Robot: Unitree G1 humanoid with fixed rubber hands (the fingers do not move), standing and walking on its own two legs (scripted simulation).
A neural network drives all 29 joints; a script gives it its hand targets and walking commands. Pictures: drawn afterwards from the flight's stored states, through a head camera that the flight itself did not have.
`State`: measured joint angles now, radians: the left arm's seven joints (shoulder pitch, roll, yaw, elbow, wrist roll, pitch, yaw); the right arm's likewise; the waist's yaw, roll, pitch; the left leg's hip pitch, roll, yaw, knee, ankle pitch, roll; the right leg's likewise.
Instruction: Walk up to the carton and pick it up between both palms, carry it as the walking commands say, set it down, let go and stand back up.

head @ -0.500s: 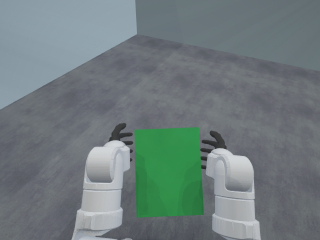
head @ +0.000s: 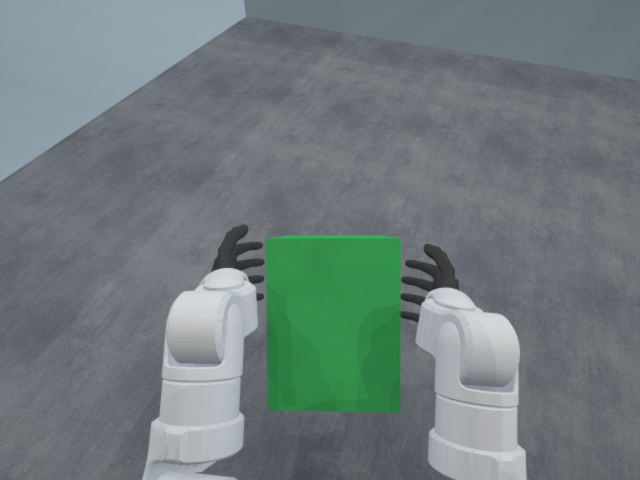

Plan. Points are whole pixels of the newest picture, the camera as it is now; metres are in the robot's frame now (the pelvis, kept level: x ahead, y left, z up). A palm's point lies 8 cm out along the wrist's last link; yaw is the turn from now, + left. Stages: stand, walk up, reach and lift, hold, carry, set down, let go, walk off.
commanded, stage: carry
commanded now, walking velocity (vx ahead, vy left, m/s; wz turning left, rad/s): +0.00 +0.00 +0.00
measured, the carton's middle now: (333, 308) +0.37 +0.00 -0.01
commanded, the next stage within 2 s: none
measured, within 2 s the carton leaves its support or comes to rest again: neither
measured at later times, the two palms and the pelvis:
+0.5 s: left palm (222, 326) +0.26 +0.11 +0.12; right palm (457, 342) +0.26 -0.13 +0.11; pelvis -0.04 -0.01 +0.00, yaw +1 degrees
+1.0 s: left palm (229, 321) +0.28 +0.11 +0.10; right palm (448, 332) +0.28 -0.13 +0.09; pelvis -0.03 -0.02 +0.00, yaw +1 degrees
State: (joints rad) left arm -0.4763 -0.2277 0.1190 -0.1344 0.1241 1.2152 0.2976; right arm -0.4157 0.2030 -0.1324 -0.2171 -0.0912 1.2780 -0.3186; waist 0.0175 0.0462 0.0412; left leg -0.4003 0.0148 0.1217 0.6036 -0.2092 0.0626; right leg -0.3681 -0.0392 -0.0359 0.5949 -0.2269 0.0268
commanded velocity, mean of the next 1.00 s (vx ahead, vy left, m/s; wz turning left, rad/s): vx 0.00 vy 0.00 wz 0.00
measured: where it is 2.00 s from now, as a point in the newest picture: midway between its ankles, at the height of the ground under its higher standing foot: outside the picture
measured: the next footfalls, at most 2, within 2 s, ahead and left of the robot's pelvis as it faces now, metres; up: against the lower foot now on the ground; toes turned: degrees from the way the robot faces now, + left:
none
